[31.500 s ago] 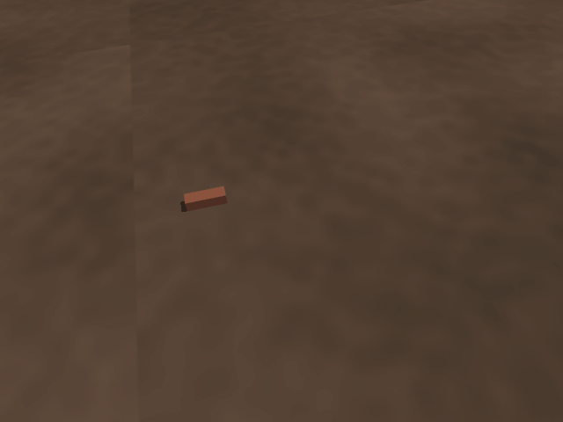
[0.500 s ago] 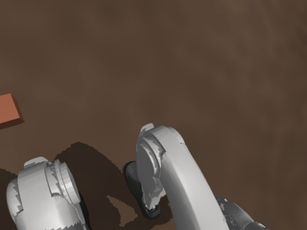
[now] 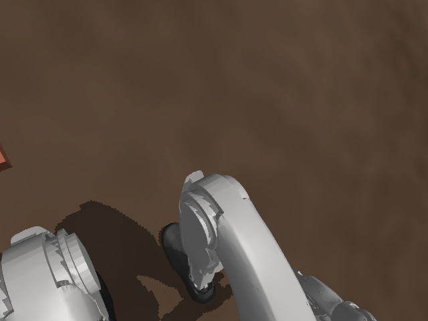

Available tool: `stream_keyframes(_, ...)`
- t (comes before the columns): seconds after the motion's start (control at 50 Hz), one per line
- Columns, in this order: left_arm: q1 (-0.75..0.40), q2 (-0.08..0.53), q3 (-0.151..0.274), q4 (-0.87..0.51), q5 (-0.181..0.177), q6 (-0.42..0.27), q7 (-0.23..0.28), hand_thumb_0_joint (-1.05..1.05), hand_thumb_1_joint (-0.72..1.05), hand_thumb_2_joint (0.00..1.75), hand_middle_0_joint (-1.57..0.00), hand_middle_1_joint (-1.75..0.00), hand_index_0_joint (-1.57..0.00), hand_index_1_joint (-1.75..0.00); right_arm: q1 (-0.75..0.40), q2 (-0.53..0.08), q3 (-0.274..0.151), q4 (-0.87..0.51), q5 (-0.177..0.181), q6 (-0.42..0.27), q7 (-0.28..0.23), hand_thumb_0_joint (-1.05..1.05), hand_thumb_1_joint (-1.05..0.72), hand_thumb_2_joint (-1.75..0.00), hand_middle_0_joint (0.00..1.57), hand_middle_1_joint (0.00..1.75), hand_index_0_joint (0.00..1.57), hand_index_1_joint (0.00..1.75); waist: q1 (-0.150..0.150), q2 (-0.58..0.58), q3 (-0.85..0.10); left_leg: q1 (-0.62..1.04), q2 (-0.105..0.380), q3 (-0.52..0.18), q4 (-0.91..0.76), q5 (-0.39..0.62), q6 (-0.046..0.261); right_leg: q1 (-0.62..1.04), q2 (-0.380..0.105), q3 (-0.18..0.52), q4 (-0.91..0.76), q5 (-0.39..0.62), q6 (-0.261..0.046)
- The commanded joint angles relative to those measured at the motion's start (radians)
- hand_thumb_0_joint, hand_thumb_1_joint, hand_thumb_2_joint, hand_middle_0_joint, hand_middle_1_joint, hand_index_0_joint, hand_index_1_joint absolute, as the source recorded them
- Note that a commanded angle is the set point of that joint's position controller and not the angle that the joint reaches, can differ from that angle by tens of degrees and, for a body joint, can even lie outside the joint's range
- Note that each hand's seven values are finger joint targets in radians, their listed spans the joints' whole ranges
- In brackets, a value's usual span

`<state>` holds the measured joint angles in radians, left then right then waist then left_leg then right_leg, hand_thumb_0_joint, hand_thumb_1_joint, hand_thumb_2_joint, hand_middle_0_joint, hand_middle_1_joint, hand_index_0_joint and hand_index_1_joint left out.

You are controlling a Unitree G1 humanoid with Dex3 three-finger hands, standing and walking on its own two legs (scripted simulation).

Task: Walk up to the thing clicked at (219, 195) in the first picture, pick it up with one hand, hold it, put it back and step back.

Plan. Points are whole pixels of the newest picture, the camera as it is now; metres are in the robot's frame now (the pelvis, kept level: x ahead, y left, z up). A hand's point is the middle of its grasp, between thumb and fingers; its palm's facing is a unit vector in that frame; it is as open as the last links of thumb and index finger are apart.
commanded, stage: rest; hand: left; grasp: from above
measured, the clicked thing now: out of the picture +0.43 +0.34 -0.27
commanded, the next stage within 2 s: open in 0.08 s
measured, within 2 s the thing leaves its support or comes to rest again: neither
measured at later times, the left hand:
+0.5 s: hand out of the picture +0.43 +0.33 -0.25, palm faces -0.42 -0.16 -0.89, open 11.5 cm
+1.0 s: hand out of the picture +0.43 +0.33 -0.25, palm faces -0.44 -0.16 -0.88, open 13.7 cm
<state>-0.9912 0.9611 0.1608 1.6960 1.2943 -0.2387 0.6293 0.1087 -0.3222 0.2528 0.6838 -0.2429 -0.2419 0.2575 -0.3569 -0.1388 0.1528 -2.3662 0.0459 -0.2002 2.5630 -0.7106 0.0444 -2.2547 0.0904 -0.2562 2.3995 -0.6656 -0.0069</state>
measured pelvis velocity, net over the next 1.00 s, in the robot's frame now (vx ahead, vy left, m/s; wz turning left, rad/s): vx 0.00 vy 0.00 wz -0.01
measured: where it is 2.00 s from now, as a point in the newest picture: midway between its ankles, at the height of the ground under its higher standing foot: (152, 301)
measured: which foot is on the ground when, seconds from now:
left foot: down 0.00-1.00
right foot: down 0.00-1.00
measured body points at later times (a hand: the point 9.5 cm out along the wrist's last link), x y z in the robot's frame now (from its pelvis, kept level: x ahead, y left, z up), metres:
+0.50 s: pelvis +0.00 +0.00 +0.00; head +0.26 +0.14 +0.34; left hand +0.44 +0.33 -0.19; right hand +0.06 -0.25 -0.05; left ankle +0.07 +0.12 -0.26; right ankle +0.11 -0.09 -0.26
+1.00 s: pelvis +0.00 +0.00 +0.01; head +0.27 +0.13 +0.34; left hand +0.45 +0.33 -0.20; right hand +0.06 -0.24 -0.05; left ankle +0.07 +0.12 -0.26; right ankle +0.11 -0.09 -0.26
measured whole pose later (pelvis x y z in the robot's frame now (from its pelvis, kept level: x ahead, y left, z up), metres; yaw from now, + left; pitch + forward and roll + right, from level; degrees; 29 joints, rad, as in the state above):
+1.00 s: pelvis +0.00 +0.00 +0.01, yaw -1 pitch +27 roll -14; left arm -1.01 1.00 0.10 1.70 1.27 -0.26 0.61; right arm 0.10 -0.33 0.31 0.66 -0.24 -0.25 0.27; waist -0.36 -0.15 0.17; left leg -2.35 0.04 -0.22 2.55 -0.71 0.04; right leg -2.23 0.10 -0.27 2.38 -0.66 0.00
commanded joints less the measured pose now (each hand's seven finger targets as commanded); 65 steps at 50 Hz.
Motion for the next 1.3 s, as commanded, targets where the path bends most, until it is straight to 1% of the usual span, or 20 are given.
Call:
stream_keyframes(0.0, -0.248, 0.271, 0.008, -0.128, -0.021, -0.003, 0.026, 0.0, 0.54, 0.83, -0.86, -0.8, -0.89, -0.78, 0.197, -0.329, -0.092, 0.01, 0.01, -0.004, -0.01, 0.0, -0.9, -0.9, 0.2, 0.3, 0.2, 0.3, -0.03, 0.531, -0.674, 0.51, 0.018, 0.03, -0.253, 0.232, -0.027, 0.374, 0.041, -0.019, -0.211, 0.282, -0.018)
stream_keyframes(0.02, -0.263, 0.251, -0.02, -0.14, -0.024, -0.007, 0.021, 0.0, 0.51, 0.84, -0.87, -0.78, -0.88, -0.76, 0.186, -0.324, -0.088, -0.003, 0.013, -0.006, -0.008, 0.0, -0.9, -0.9, 0.2, 0.3, 0.2, 0.3, -0.032, 0.536, -0.666, 0.497, 0.017, 0.036, -0.244, 0.233, -0.023, 0.383, 0.043, -0.01, -0.218, 0.286, -0.017)
stream_keyframes(0.08, -0.207, 0.272, 0.017, -0.105, -0.034, -0.015, 0.026, 0.0, 0.5, 0.86, -0.85, -0.79, -0.87, -0.77, 0.193, -0.318, -0.079, 0.01, 0.016, 0.003, -0.015, 0.0, -0.9, -0.9, 0.2, 0.3, 0.2, 0.3, -0.016, 0.522, -0.665, 0.494, 0.017, 0.026, -0.266, 0.235, -0.028, 0.386, 0.042, -0.023, -0.217, 0.278, -0.02)
stream_keyframes(0.1, -0.234, 0.235, -0.029, -0.099, -0.028, -0.021, 0.018, 0.0, 0.52, 0.84, -0.86, -0.8, -0.88, -0.77, 0.183, -0.322, -0.08, 0.005, 0.013, 0.0, -0.012, 0.0, -0.9, -0.9, 0.2, 0.3, 0.2, 0.3, -0.035, 0.528, -0.635, 0.488, 0.019, 0.021, -0.262, 0.207, -0.029, 0.358, 0.042, -0.022, -0.208, 0.256, -0.023)
stream_keyframes(0.16, -0.238, 0.262, -0.018, -0.089, -0.028, -0.03, 0.016, 0.0, 0.48, 0.8, -0.82, -0.78, -0.85, -0.76, 0.176, -0.327, -0.072, -0.001, 0.017, 0.0, -0.015, 0.0, -0.9, -0.9, 0.2, 0.3, 0.2, 0.3, -0.036, 0.512, -0.613, 0.48, 0.019, 0.011, -0.268, 0.183, -0.029, 0.334, 0.041, -0.031, -0.211, 0.234, -0.022)
stream_keyframes(0.26, -0.228, 0.277, -0.012, -0.113, -0.023, -0.038, 0.029, 0.0, 0.08, 0.68, -0.44, -0.75, -0.47, -0.73, 0.18, -0.328, -0.056, -0.006, 0.012, 0.003, -0.015, 0.0, -0.89, -0.9, 0.2, 0.3, 0.2, 0.3, -0.034, 0.507, -0.642, 0.485, 0.019, 0.021, -0.263, 0.226, -0.025, 0.401, 0.051, -0.025, -0.226, 0.284, -0.015)
stream_keyframes(0.32, -0.259, 0.253, -0.041, -0.115, -0.022, -0.045, 0.035, 0.0, -0.15, 0.73, -0.35, -0.78, -0.37, -0.76, 0.168, -0.339, -0.063, -0.008, 0.01, -0.002, -0.014, 0.0, -0.89, -0.9, 0.2, 0.3, 0.2, 0.3, -0.041, 0.527, -0.625, 0.495, 0.024, 0.014, -0.265, 0.207, -0.03, 0.364, 0.052, -0.03, -0.221, 0.267, -0.018)
stream_keyframes(0.4, -0.236, 0.276, -0.023, -0.095, -0.008, -0.038, 0.047, 0.0, -0.23, 0.8, -0.31, -0.82, -0.32, -0.81, 0.184, -0.335, -0.058, -0.003, 0.006, -0.005, -0.013, 0.0, -0.89, -0.9, 0.2, 0.3, 0.2, 0.3, -0.036, 0.531, -0.622, 0.491, 0.023, 0.017, -0.271, 0.198, -0.031, 0.374, 0.052, -0.027, -0.226, 0.255, -0.02)
stream_keyframes(0.48, -0.253, 0.222, -0.064, -0.083, -0.015, -0.028, 0.044, 0.0, -0.3, 0.86, -0.23, -0.9, -0.25, -0.89, 0.17, -0.339, -0.062, -0.012, 0.006, -0.011, -0.009, 0.0, -0.89, -0.9, 0.2, 0.3, 0.2, 0.3, -0.054, 0.538, -0.612, 0.51, 0.024, 0.005, -0.272, 0.209, -0.035, 0.345, 0.05, -0.04, -0.216, 0.267, -0.018)
stream_keyframes(0.52, -0.237, 0.248, -0.047, -0.075, -0.017, -0.02, 0.043, 0.0, -0.35, 0.88, -0.2, -0.92, -0.21, -0.91, 0.162, -0.338, -0.059, -0.002, 0.011, -0.011, -0.009, 0.0, -0.89, -0.9, 0.2, 0.3, 0.2, 0.3, -0.036, 0.535, -0.605, 0.497, 0.025, 0.0, -0.288, 0.182, -0.036, 0.331, 0.05, -0.04, -0.219, 0.242, -0.021)
stream_keyframes(0.66, -0.234, 0.235, -0.053, -0.079, -0.026, -0.011, 0.031, 0.0, -0.45, 0.96, -0.1, -1.01, -0.11, -1.0, 0.157, -0.335, -0.055, -0.013, 0.016, -0.01, -0.006, 0.0, -0.89, -0.9, 0.2, 0.3, 0.2, 0.3, -0.036, 0.518, -0.601, 0.489, 0.025, -0.001, -0.285, 0.195, -0.034, 0.339, 0.05, -0.038, -0.221, 0.256, -0.018)
stream_keyframes(0.7, -0.268, 0.227, -0.062, -0.085, -0.029, -0.011, 0.024, 0.0, -0.47, 0.98, -0.09, -1.02, -0.09, -1.01, 0.169, -0.329, -0.053, -0.011, 0.012, -0.016, -0.003, 0.0, -0.89, -0.9, 0.2, 0.3, 0.2, 0.3, -0.056, 0.524, -0.589, 0.498, 0.023, 0.0, -0.276, 0.191, -0.034, 0.325, 0.043, -0.037, -0.214, 0.253, -0.017)
stream_keyframes(0.72, -0.258, 0.262, -0.036, -0.122, -0.035, -0.016, 0.029, 0.0, -0.49, 0.99, -0.08, -1.02, -0.08, -1.02, 0.173, -0.341, -0.056, -0.007, 0.013, -0.012, -0.006, 0.0, -0.89, -0.9, 0.2, 0.3, 0.2, 0.3, -0.033, 0.552, -0.633, 0.52, 0.024, 0.002, -0.293, 0.22, -0.037, 0.367, 0.049, -0.036, -0.226, 0.272, -0.019)
stream_keyframes(0.82, -0.257, 0.226, -0.07, -0.084, -0.03, -0.017, 0.015, 0.0, -0.48, 1.0, -0.07, -1.04, -0.08, -1.03, 0.168, -0.328, -0.044, -0.016, 0.011, -0.015, -0.001, 0.0, -0.89, -0.9, 0.2, 0.3, 0.2, 0.3, -0.057, 0.51, -0.591, 0.492, 0.024, 0.001, -0.272, 0.198, -0.032, 0.344, 0.046, -0.036, -0.217, 0.261, -0.016)
stream_keyframes(0.86, -0.266, 0.272, -0.033, -0.126, -0.037, -0.021, 0.02, 0.0, -0.49, 1.0, -0.07, -1.04, -0.08, -1.03, 0.18, -0.338, -0.05, -0.014, 0.016, -0.013, -0.005, 0.0, -0.89, -0.9, 0.2, 0.3, 0.2, 0.3, -0.037, 0.544, -0.635, 0.516, 0.021, 0.002, -0.287, 0.216, -0.035, 0.363, 0.045, -0.035, -0.222, 0.267, -0.019)
stream_keyframes(0.94, -0.241, 0.24, -0.059, -0.088, -0.027, -0.027, 0.015, 0.0, -0.47, 1.0, -0.07, -1.05, -0.08, -1.04, 0.179, -0.33, -0.042, -0.013, 0.01, -0.013, 0.0, 0.0, -0.89, -0.9, 0.2, 0.3, 0.2, 0.3, -0.055, 0.531, -0.612, 0.512, 0.023, 0.003, -0.276, 0.216, -0.036, 0.367, 0.048, -0.036, -0.218, 0.272, -0.017)
stream_keyframes(1.04, -0.23, 0.28, -0.024, -0.113, -0.043, -0.031, 0.024, 0.0, -0.46, 0.99, -0.07, -1.06, -0.08, -1.05, 0.179, -0.336, -0.04, -0.015, 0.011, -0.009, -0.006, 0.0, -0.89, -0.9, 0.2, 0.3, 0.2, 0.3, -0.028, 0.523, -0.647, 0.496, 0.023, 0.013, -0.271, 0.227, -0.03, 0.411, 0.053, -0.029, -0.238, 0.282, -0.015)
stream_keyframes(1.12, -0.231, 0.253, -0.057, -0.073, -0.036, -0.027, 0.018, 0.0, -0.45, 0.99, -0.07, -1.06, -0.08, -1.04, 0.17, -0.339, -0.043, -0.018, 0.008, -0.012, -0.006, 0.0, -0.88, -0.9, 0.2, 0.3, 0.2, 0.3, -0.049, 0.49, -0.606, 0.464, 0.023, 0.017, -0.258, 0.192, -0.024, 0.381, 0.056, -0.026, -0.235, 0.257, -0.015)
stream_keyframes(1.18, -0.23, 0.325, 0.009, -0.142, -0.05, -0.03, 0.037, 0.0, -0.49, 0.96, -0.07, -1.0, -0.08, -0.99, 0.173, -0.341, -0.044, -0.021, 0.014, -0.008, -0.012, 0.0, -0.89, -0.9, 0.2, 0.3, 0.2, 0.3, -0.005, 0.524, -0.653, 0.486, 0.024, 0.011, -0.282, 0.197, -0.03, 0.401, 0.053, -0.027, -0.238, 0.249, -0.019)
stream_keyframes(1.28, -0.228, 0.307, 0.038, -0.254, -0.033, -0.001, 0.049, 0.0, -0.49, 0.96, -0.07, -0.98, -0.08, -0.97, 0.185, -0.335, -0.084, -0.017, 0.014, -0.011, 0.0, 0.0, -0.89, -0.9, 0.2, 0.3, 0.2, 0.3, 0.009, 0.637, -0.735, 0.58, 0.025, 0.009, -0.3, 0.251, -0.05, 0.365, 0.046, -0.03, -0.2, 0.289, -0.028)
